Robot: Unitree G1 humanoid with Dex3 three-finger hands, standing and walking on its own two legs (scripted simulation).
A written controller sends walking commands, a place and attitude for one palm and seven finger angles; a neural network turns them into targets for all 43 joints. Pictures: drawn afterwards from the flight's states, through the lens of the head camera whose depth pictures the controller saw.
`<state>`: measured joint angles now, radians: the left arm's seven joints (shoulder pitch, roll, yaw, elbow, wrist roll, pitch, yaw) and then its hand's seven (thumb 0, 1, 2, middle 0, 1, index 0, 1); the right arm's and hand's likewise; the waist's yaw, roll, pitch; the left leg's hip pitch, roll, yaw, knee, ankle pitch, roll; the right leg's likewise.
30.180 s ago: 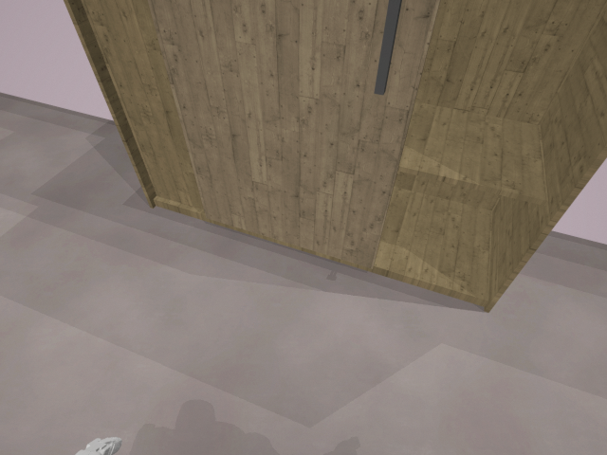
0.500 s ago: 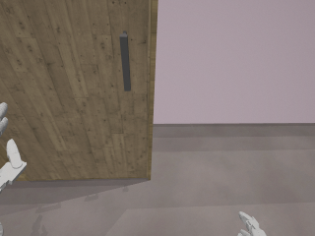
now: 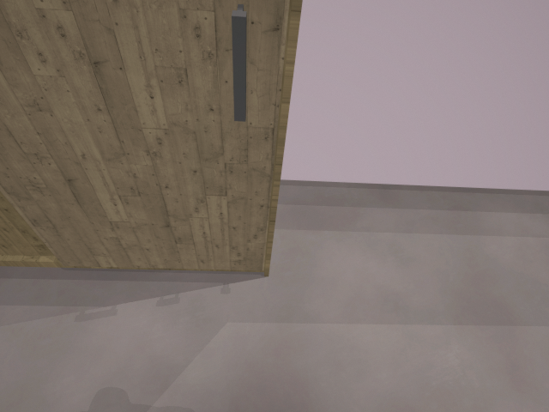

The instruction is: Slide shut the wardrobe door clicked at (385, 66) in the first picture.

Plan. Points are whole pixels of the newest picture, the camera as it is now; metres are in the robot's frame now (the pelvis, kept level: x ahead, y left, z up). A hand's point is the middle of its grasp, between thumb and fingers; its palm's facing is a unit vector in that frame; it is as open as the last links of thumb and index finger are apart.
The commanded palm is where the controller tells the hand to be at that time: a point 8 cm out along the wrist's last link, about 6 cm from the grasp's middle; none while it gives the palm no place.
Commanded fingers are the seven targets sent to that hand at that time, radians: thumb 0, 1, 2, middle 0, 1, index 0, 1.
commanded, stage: let the arm hang, fingers relaxed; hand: left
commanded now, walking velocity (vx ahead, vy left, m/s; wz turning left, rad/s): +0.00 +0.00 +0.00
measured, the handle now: (240, 66) +0.68 +0.11 +0.15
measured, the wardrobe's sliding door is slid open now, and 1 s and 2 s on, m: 0.00 0.00 0.00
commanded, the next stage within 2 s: look to check the result in 0.76 s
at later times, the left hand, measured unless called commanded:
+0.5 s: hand out of the picture +0.07 +0.24 -0.15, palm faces +0.00 -0.94 -0.33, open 7.4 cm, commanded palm none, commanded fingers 0.00 0.90 0.90 -0.20 -0.30 -0.20 -0.30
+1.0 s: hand out of the picture +0.14 +0.22 -0.14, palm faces -0.05 -0.95 -0.32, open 7.4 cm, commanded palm none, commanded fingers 0.00 0.90 0.90 -0.20 -0.30 -0.20 -0.30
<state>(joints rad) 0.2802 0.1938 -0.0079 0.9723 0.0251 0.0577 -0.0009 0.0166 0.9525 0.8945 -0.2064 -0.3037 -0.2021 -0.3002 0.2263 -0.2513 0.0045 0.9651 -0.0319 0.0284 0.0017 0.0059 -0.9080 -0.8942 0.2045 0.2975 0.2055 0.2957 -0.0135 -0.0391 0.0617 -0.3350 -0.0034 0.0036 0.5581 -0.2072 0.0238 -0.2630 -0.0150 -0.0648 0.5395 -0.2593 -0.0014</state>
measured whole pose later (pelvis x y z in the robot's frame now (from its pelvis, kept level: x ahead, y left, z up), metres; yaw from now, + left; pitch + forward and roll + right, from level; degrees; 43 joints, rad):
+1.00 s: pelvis +0.05 -0.02 +0.02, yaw -1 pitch -1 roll +0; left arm 0.09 0.31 0.01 1.11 0.01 -0.01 0.00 0.01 0.91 0.90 -0.20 -0.30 -0.20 -0.30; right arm 0.10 -0.33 0.00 1.11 -0.02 0.01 -0.01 0.00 -0.91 -0.89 0.20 0.30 0.21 0.30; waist -0.01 0.01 0.07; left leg -0.15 0.01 0.02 0.34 -0.17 -0.01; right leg -0.09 0.01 -0.05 0.33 -0.22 -0.02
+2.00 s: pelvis +0.06 -0.02 +0.02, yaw -2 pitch -1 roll +0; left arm 0.11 0.32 0.01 1.13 0.01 -0.01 0.00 0.01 0.91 0.90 -0.20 -0.30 -0.20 -0.30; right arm 0.12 -0.31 0.00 1.13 -0.01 0.01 -0.01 0.00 -0.91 -0.89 0.21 0.30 0.21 0.30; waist -0.01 0.00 0.07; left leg -0.12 0.03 0.04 0.31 -0.17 -0.01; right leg -0.06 0.02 -0.03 0.30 -0.21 -0.03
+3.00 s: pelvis +0.06 -0.02 +0.02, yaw -2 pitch -1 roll +0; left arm 0.10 0.33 0.01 1.13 0.01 -0.02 0.00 0.01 0.91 0.90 -0.20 -0.30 -0.20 -0.30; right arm 0.10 -0.33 0.00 1.13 -0.01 0.00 -0.01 0.00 -0.91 -0.89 0.21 0.30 0.21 0.30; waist -0.01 0.00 0.06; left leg -0.10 0.02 0.04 0.30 -0.17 -0.01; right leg -0.05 0.01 -0.03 0.29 -0.21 -0.02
